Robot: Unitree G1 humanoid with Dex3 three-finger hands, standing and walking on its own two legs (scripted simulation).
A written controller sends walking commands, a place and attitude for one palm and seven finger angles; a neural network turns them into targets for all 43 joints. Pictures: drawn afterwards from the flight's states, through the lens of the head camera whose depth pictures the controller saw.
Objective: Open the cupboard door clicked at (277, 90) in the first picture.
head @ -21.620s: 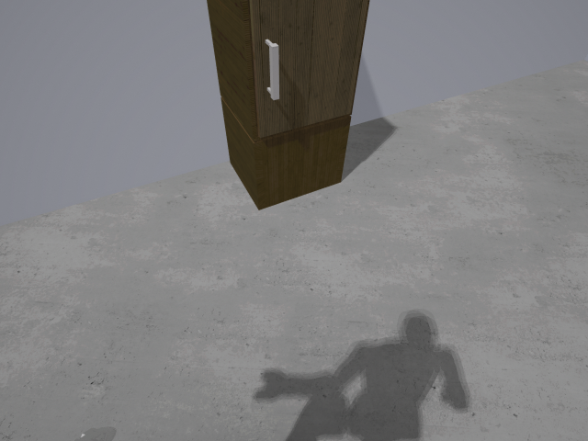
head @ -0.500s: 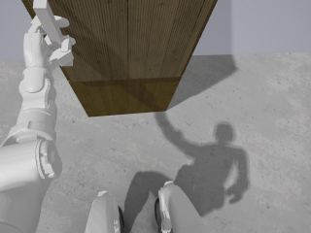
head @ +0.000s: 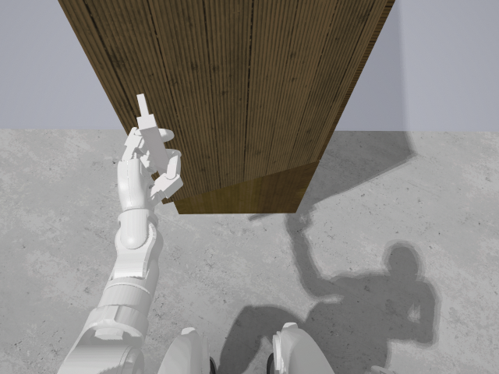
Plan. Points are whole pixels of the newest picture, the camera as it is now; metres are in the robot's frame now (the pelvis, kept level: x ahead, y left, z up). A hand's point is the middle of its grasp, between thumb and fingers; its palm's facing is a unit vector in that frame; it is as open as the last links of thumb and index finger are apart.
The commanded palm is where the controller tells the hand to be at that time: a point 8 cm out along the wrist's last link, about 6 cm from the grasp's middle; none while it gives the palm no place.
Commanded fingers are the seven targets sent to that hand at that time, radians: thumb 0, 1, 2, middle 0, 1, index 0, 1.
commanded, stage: pull the door open along its arc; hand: left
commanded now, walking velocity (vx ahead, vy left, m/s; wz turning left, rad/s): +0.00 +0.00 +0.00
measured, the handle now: (157, 146) +0.48 +0.14 +0.02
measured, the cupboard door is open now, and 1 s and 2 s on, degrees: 17 39 40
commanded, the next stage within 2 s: open thumb and fingers to let go in 0.40 s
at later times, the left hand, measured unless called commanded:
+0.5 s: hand (232, 242) +0.31 +0.02 +0.02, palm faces +0.32 -0.95 -0.02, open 6.3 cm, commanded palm +0.27 +0.07 +0.02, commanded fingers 0.00 0.83 0.87 -0.40 -1.34 -0.40 -1.34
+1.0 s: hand (228, 235) +0.32 +0.03 +0.02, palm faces +0.37 -0.93 -0.02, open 12.2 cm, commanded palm +0.27 +0.07 +0.02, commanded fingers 0.00 -0.50 0.30 -0.27 -1.00 -0.27 -1.00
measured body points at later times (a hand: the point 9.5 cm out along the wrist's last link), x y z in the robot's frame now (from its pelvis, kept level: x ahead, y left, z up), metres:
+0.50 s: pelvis +0.00 -0.05 +0.00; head +0.08 -0.05 +0.44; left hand +0.28 +0.07 +0.03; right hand +0.19 -0.24 -0.11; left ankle +0.00 +0.11 -0.64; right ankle +0.01 -0.12 -0.64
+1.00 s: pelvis -0.01 -0.05 -0.01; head +0.08 -0.07 +0.43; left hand +0.30 +0.07 +0.02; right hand +0.14 -0.28 -0.13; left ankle +0.00 +0.11 -0.64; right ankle +0.01 -0.12 -0.64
